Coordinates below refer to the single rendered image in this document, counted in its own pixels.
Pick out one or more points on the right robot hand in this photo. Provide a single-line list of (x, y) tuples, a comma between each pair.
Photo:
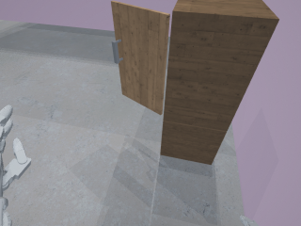
[(247, 221)]

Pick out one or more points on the cupboard door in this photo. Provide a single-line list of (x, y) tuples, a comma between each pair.
[(144, 39)]

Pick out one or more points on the handle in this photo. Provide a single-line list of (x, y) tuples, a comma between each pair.
[(116, 51)]

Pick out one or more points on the left robot forearm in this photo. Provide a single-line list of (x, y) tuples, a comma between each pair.
[(5, 219)]

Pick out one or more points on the left robot hand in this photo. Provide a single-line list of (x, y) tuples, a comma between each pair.
[(16, 168)]

